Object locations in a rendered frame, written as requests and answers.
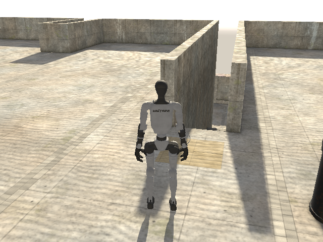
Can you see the right robot upper arm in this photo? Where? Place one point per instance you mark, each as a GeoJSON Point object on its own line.
{"type": "Point", "coordinates": [179, 115]}

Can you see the left robot hand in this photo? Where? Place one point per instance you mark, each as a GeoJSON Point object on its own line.
{"type": "Point", "coordinates": [137, 154]}

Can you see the right robot forearm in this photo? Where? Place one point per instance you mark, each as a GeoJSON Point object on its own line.
{"type": "Point", "coordinates": [183, 137]}

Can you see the left robot forearm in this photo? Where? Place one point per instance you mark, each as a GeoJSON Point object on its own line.
{"type": "Point", "coordinates": [140, 138]}

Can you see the left robot upper arm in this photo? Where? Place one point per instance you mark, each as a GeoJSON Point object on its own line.
{"type": "Point", "coordinates": [143, 115]}

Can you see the right robot hand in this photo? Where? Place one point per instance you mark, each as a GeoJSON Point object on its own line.
{"type": "Point", "coordinates": [185, 154]}

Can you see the robot torso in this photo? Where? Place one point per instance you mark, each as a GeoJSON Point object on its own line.
{"type": "Point", "coordinates": [161, 116]}

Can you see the left robot shin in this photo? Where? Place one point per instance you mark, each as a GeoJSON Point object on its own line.
{"type": "Point", "coordinates": [150, 184]}

